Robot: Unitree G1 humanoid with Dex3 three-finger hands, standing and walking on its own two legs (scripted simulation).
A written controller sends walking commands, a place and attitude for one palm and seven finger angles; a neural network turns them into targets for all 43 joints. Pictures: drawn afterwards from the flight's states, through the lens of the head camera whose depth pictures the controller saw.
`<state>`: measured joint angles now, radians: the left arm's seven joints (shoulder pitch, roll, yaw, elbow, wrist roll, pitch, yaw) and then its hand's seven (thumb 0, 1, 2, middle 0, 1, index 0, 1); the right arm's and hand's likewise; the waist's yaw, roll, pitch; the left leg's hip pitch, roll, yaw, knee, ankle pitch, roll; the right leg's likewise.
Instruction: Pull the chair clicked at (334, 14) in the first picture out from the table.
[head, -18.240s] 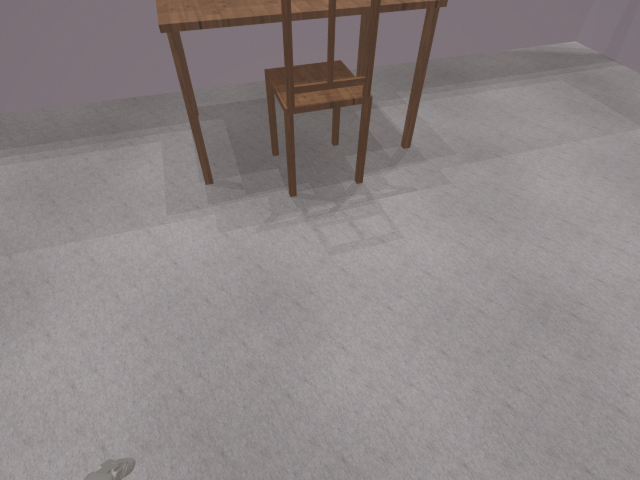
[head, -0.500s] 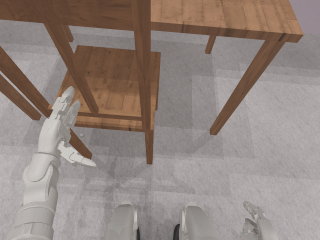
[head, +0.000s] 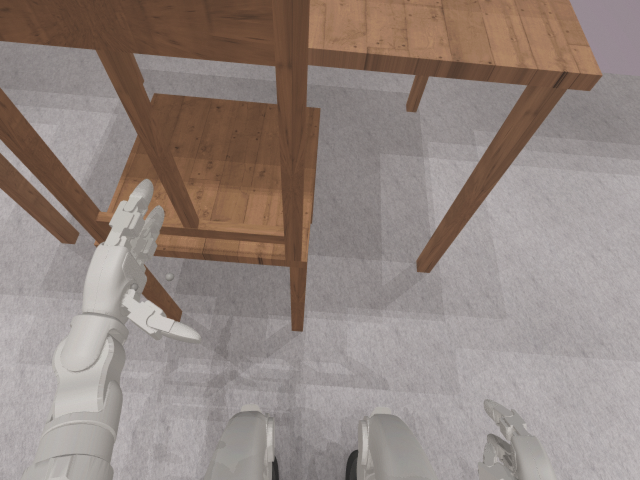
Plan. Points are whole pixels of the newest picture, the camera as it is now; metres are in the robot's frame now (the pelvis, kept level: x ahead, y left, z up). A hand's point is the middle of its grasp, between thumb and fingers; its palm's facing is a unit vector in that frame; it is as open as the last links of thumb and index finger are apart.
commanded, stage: aim the fingers beside a spindle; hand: left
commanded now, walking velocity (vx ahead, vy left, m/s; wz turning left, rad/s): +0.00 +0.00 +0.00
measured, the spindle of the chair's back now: (162, 159) +0.49 +0.21 +0.06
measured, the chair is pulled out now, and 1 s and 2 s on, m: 0.00 0.00 0.00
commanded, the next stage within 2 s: none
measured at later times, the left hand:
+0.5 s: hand (154, 262) +0.36 +0.20 +0.04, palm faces -0.02 -1.00 -0.09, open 16.9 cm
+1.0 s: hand (165, 286) +0.34 +0.19 +0.01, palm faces -0.10 -1.00 +0.00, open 16.9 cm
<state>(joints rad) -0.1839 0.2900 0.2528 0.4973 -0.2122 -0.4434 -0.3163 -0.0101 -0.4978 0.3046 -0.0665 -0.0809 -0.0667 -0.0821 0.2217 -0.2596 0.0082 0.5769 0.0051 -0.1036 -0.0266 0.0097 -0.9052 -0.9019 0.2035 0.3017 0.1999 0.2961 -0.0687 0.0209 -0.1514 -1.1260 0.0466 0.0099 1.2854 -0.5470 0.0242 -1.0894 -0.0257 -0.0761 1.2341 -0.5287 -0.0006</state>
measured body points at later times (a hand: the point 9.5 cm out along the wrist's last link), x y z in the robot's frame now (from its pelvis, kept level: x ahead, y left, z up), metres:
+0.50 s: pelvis +0.00 +0.00 +0.00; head +0.12 +0.01 +0.44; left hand +0.35 +0.25 +0.05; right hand +0.15 -0.26 -0.10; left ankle +0.03 +0.10 -0.62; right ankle +0.03 -0.13 -0.62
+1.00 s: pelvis +0.00 +0.00 +0.00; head +0.12 +0.01 +0.44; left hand +0.34 +0.25 +0.01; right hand +0.14 -0.26 -0.10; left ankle +0.03 +0.10 -0.62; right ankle +0.03 -0.13 -0.62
